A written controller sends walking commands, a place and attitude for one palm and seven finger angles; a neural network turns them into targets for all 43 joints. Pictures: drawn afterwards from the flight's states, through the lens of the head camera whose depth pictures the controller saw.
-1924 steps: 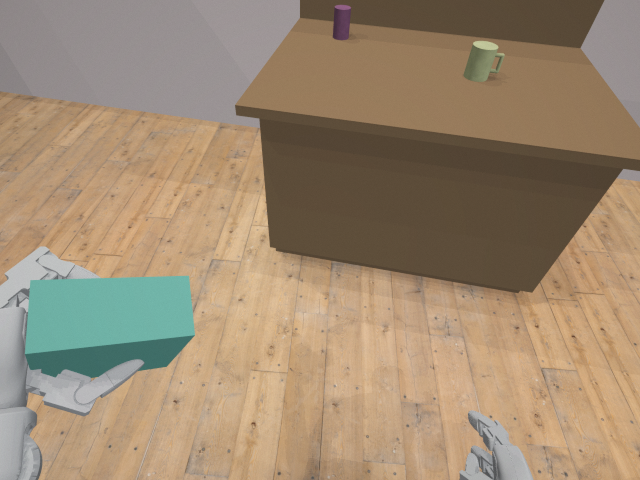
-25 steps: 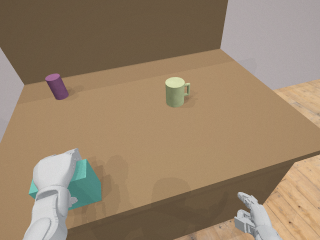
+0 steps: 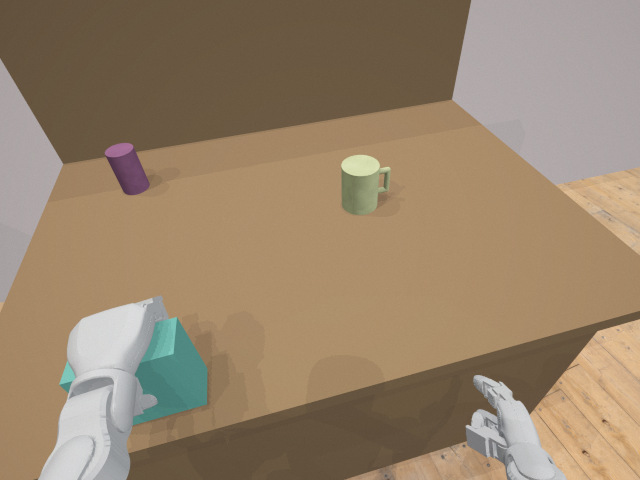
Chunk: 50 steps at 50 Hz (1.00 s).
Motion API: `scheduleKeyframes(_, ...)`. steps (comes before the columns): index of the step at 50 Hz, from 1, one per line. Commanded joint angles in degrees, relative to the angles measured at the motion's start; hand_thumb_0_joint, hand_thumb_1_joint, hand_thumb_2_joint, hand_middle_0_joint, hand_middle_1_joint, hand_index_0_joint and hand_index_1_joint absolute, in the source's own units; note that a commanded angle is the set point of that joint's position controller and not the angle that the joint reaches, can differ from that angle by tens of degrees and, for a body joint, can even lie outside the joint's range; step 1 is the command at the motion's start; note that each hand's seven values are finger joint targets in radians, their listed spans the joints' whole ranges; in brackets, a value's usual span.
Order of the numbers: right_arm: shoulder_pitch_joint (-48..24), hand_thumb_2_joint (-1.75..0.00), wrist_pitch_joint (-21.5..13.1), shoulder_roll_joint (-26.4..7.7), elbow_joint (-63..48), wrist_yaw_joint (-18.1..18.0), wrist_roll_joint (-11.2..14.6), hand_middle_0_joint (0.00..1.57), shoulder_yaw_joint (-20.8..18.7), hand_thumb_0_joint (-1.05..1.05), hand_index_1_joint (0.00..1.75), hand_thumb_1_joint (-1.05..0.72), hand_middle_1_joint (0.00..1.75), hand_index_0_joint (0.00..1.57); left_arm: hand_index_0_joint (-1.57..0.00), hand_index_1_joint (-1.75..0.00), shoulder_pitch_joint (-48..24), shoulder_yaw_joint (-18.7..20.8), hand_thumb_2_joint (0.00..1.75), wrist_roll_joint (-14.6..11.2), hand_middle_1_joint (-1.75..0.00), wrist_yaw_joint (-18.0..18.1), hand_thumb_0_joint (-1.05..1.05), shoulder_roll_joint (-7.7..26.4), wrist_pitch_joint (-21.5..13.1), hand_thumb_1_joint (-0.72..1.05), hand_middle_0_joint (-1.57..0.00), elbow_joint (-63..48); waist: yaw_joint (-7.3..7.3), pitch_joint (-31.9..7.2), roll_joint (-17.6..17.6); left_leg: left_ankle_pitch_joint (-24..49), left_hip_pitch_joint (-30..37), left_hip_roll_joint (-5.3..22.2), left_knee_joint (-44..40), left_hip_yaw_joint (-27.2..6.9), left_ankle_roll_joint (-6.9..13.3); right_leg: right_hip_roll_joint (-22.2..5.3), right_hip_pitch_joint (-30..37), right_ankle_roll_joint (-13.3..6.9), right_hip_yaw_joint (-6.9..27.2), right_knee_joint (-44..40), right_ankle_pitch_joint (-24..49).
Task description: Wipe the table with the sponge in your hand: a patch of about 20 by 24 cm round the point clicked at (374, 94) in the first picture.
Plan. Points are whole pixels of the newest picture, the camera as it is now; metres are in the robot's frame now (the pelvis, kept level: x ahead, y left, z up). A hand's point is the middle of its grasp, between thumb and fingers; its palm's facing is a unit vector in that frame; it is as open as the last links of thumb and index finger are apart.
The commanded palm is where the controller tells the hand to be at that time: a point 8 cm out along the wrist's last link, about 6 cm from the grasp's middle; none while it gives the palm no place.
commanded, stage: lift the sponge slowly off the table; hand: left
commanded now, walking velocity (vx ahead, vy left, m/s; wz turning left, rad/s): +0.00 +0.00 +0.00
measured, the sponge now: (149, 383) +0.21 +0.28 +0.00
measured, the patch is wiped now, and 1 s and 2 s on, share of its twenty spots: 1.00 1.00 1.00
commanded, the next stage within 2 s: bring the sponge back beside the body in 1.38 s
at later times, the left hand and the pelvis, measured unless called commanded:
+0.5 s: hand (132, 338) +0.23 +0.28 +0.08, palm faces +0.02 -0.11 -0.99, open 10.1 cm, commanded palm +0.20 +0.27 +0.15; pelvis -0.01 -0.01 +0.00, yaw +0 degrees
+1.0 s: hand (126, 316) +0.24 +0.27 +0.12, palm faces +0.07 -0.09 -0.99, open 10.1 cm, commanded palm +0.20 +0.27 +0.19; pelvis -0.01 -0.01 +0.00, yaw +0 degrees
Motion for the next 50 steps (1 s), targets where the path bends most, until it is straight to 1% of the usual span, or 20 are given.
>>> scheduleKeyframes(1, -13.5, -0.9, -4.1, -5.8, -10.1, -0.9, 0.1, 0.2, -1.9, 0.0, 0.3, -0.9, 0.3, 0.2, -1.2, -1.6, -18.5, 6.7, 1.3, 2.1, -1.6, 2.1, 0.0, 11.5, -0.9, 0.1, -1.2, -14.9, -0.67, -9.7, 1.0, 12.3, 8.4, -0.6, -3.5, -4.8, 1.5, 0.6, -1.5, -3.0, 5.1, -5.4, 9.1)
scheduleKeyframes(3, -13.1, -0.9, -4.6, -5.5, -9.7, -1.0, 0.0, 0.2, -1.8, 0.0, 0.3, -0.9, 0.3, 0.2, -1.2, -1.6, -18.1, 5.6, 1.3, 2.4, -1.6, 2.0, 0.0, 10.2, -1.2, 0.1, -1.2, -13.7, -0.49, -10.1, 0.8, 13.2, 8.4, -0.7, -3.4, -4.7, 1.5, 0.5, -1.1, -3.1, 4.2, -5.1, 10.0)
scheduleKeyframes(6, -13.6, -0.9, -4.3, -6.0, -9.7, -0.8, -0.1, 0.2, -1.8, 0.0, 0.3, -0.9, 0.3, 0.2, -1.2, -1.6, -17.4, 8.1, 1.3, 2.0, -1.6, 1.8, 0.0, 12.7, -0.8, 0.1, -1.2, -14.0, -0.2, -9.6, -0.1, 12.9, 8.1, -0.6, -4.4, -5.0, 1.3, 0.6, 0.1, -3.2, 5.1, -5.7, 9.8)
scheduleKeyframes(9, -13.8, -0.9, -4.0, -6.0, -9.4, -0.7, 0.0, 0.2, -1.6, 0.0, 0.3, -0.9, 0.3, 0.2, -1.2, -1.6, -17.1, 6.9, 1.3, 2.1, -1.6, 1.4, 0.0, 11.5, 0.3, 0.1, -1.2, -12.4, 0.22, -9.1, -0.7, 13.3, 7.7, -0.7, -4.7, -4.6, 1.3, 0.4, 0.4, -3.1, 4.1, -5.9, 10.2)
scheduleKeyframes(11, -14.8, -0.9, -3.7, -6.3, -9.5, -0.5, 0.0, 0.2, -1.6, 0.0, 0.3, -0.9, 0.3, 0.2, -1.2, -1.6, -16.6, 9.5, 1.3, 1.7, -1.6, 1.2, 0.0, 14.0, 1.1, 0.1, -1.2, -13.0, 0.65, -9.5, -0.5, 12.9, 7.6, -0.8, -5.3, -4.8, 1.2, 0.3, 1.8, -3.2, 5.3, -6.0, 9.8)
scheduleKeyframes(15, -15.3, -0.9, -3.3, -6.1, -9.4, -0.6, 0.4, 0.2, -1.1, 0.0, 0.3, -0.9, 0.3, 0.2, -1.2, -1.6, -19.6, 6.3, 1.3, 1.6, -1.6, -0.2, 0.0, 11.8, 2.2, 0.1, -1.2, -12.5, -0.32, -7.8, -1.1, 12.2, 7.5, -0.9, -5.3, -4.2, 1.3, 0.0, 0.5, -2.7, 4.5, -6.8, 9.1)
scheduleKeyframes(17, -15.1, -0.9, -3.6, -6.3, -9.8, -0.8, 0.4, 0.2, -1.2, 0.0, 0.3, -0.9, 0.3, 0.2, -1.2, -1.6, -20.3, 8.0, 1.3, 1.5, -1.6, -0.6, 0.0, 13.8, 2.0, 0.1, -1.2, -13.5, 0.16, -10.3, 0.0, 12.6, 8.4, -1.1, -5.0, -4.2, 1.6, 0.1, 1.9, -2.9, 4.7, -6.5, 9.5)
scheduleKeyframes(19, -14.8, -0.9, -3.6, -6.4, -9.4, -0.9, 0.2, 0.2, -1.1, 0.0, 0.3, -0.9, 0.3, 0.2, -1.2, -1.6, -18.6, 8.5, 1.3, 1.2, -1.6, -1.3, 0.0, 14.1, 1.9, 0.1, -1.2, -12.3, 0.04, -9.2, -2.1, 13.4, 8.3, -1.1, -4.7, -4.2, 1.6, 0.0, 1.7, -2.8, 4.9, -6.9, 10.9)
scheduleKeyframes(21, -15.2, -0.9, -3.7, -6.5, -9.7, -0.8, 0.2, 0.2, -1.1, 0.0, 0.3, -0.9, 0.3, 0.2, -1.2, -1.6, -19.4, 10.4, 1.3, 1.0, -1.6, -1.7, 0.0, 16.3, 1.1, 0.1, -1.2, -15.0, -0.06, -9.8, -0.5, 13.8, 8.7, -1.1, -4.7, -4.3, 1.5, -0.1, 2.5, -2.9, 6.2, -6.8, 11.7)
scheduleKeyframes(24, -14.8, -0.9, -3.8, -6.4, -9.8, -0.7, 0.1, 0.2, -1.1, 0.0, 0.3, -0.9, 0.3, 0.2, -1.2, -1.6, -17.6, 9.4, 1.3, 0.6, -1.6, -2.2, 0.0, 14.6, 0.8, 0.1, -1.2, -15.0, 0.19, -9.3, -1.1, 15.1, 8.7, -1.1, -4.4, -4.2, 1.6, -0.1, 2.3, -2.8, 5.1, -6.6, 13.4)
scheduleKeyframes(26, -15.1, -0.9, -3.8, -6.5, -9.7, -0.8, 0.1, 0.2, -1.0, 0.0, 0.3, -0.9, 0.3, 0.2, -1.2, -1.6, -19.2, 11.2, 1.3, 0.3, -1.6, -2.4, 0.0, 17.0, 0.6, 0.1, -1.2, -16.0, -0.19, -8.3, -1.0, 13.6, 8.6, -1.0, -4.8, -4.5, 1.5, -0.1, 1.9, -2.8, 6.2, -7.3, 11.4)
scheduleKeyframes(29, -14.9, -0.9, -4.0, -6.4, -9.5, -1.2, 0.3, 0.2, -0.9, 0.0, 0.3, -0.9, 0.3, 0.2, -1.2, -1.6, -21.5, 9.2, 1.3, 0.4, -1.6, -2.7, 0.0, 15.4, 0.5, 0.1, -1.2, -14.9, -0.42, -8.4, -0.8, 13.0, 8.8, -1.1, -5.0, -4.1, 1.6, -0.4, 1.4, -2.6, 5.2, -7.7, 10.4)
scheduleKeyframes(31, -15.4, -0.9, -4.3, -6.6, -9.9, -1.2, 0.2, 0.2, -0.9, 0.0, 0.3, -0.9, 0.3, 0.2, -1.2, -1.6, -21.4, 11.3, 1.3, 0.1, -1.6, -2.8, 0.0, 17.6, 0.1, 0.1, -1.2, -17.1, -0.03, -9.6, 0.5, 13.6, 9.5, -1.2, -5.0, -4.6, 1.6, -0.3, 2.5, -2.9, 6.4, -7.5, 11.3)
scheduleKeyframes(34, -15.1, -0.9, -4.3, -6.2, -9.6, -1.2, 0.2, 0.2, -0.8, 0.0, 0.3, -0.9, 0.3, 0.2, -1.2, -1.6, -20.7, 8.9, 1.3, -0.1, -1.6, -3.3, 0.0, 15.0, 0.5, 0.1, -1.2, -15.8, -0.22, -8.6, -0.4, 14.1, 9.2, -1.1, -5.0, -4.2, 1.5, -0.4, 2.0, -2.6, 5.1, -7.7, 11.6)
scheduleKeyframes(36, -15.5, -0.9, -4.5, -6.6, -9.7, -1.2, 0.3, 0.2, -0.8, 0.0, 0.3, -0.9, 0.3, 0.2, -1.2, -1.6, -22.3, 11.9, 1.3, -0.2, -1.6, -3.4, 0.0, 18.5, 0.4, 0.1, -1.2, -16.8, -0.04, -9.3, -0.2, 13.5, 9.2, -1.1, -5.4, -4.6, 1.5, -0.3, 2.7, -2.9, 6.5, -7.6, 10.9)
scheduleKeyframes(39, -15.5, -0.9, -4.2, -6.4, -9.6, -1.2, 0.3, 0.2, -0.7, 0.0, 0.3, -0.9, 0.3, 0.2, -1.2, -1.6, -21.7, 9.6, 1.3, 0.0, -1.6, -4.0, 0.0, 16.1, 1.2, 0.1, -1.2, -15.6, 0.01, -8.6, -1.4, 13.7, 8.7, -1.1, -5.4, -4.4, 1.4, -0.5, 2.3, -2.6, 5.1, -7.7, 10.9)
scheduleKeyframes(41, -16.1, -0.9, -4.4, -6.6, -9.8, -1.1, 0.4, 0.2, -0.6, 0.0, 0.3, -0.9, 0.3, 0.2, -1.2, -1.6, -22.8, 11.8, 1.3, -0.2, -1.6, -4.1, 0.0, 18.7, 1.2, 0.1, -1.2, -17.2, 0.05, -9.7, -0.4, 13.2, 8.8, -1.0, -5.8, -4.7, 1.3, -0.3, 3.0, -2.8, 6.2, -7.4, 10.2)
scheduleKeyframes(44, -15.9, -0.9, -4.1, -6.5, -9.7, -1.1, 0.4, 0.2, -0.4, 0.0, 0.3, -0.9, 0.3, 0.2, -1.2, -1.6, -23.2, 9.9, 1.3, -0.2, -1.6, -4.7, 0.0, 17.0, 2.2, 0.1, -1.2, -15.2, 0.24, -8.8, -0.9, 13.5, 8.4, -1.2, -5.6, -4.3, 1.5, -0.5, 2.6, -2.6, 5.1, -7.5, 10.7)
scheduleKeyframes(46, -16.7, -0.9, -4.2, -6.5, -10.1, -1.0, 0.5, 0.2, -0.4, 0.0, 0.3, -0.9, 0.3, 0.2, -1.2, -1.6, -24.5, 11.9, 1.3, -0.2, -1.6, -4.8, 0.0, 19.4, 2.2, 0.1, -1.2, -17.7, 0.38, -10.2, 0.3, 13.1, 8.7, -1.2, -6.0, -4.7, 1.4, -0.4, 3.4, -2.9, 6.4, -7.3, 10.3)
scheduleKeyframes(50, -16.4, -0.9, -3.9, -6.4, -10.0, -0.8, 0.6, 0.2, -0.4, 0.0, 0.3, -0.9, 0.3, 0.2, -1.2, -1.6, -24.1, 10.9, 1.3, -0.4, -1.6, -5.5, 0.0, 18.5, 2.9, 0.1, -1.2, -17.1, 0.39, -10.2, -1.1, 14.4, 8.5, -1.3, -5.4, -4.4, 1.4, -0.8, 3.4, -2.5, 5.8, -7.1, 12.1)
